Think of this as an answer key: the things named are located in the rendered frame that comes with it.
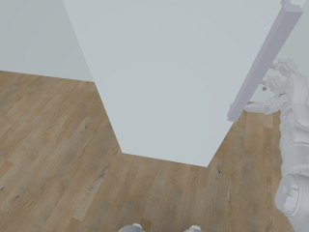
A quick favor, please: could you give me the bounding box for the handle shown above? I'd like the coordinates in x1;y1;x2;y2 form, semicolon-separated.
227;0;303;122

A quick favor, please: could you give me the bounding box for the robot right shin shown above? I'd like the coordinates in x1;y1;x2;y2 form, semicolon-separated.
188;225;201;230

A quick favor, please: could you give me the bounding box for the right robot hand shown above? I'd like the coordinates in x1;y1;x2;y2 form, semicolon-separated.
244;58;309;115

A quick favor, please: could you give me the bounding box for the fridge door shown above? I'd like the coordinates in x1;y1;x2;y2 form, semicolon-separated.
62;0;306;167

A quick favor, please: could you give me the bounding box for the robot right forearm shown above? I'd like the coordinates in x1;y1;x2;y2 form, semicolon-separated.
279;103;309;178

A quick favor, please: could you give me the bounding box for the right robot upper arm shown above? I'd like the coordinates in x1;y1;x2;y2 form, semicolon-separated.
274;173;309;232

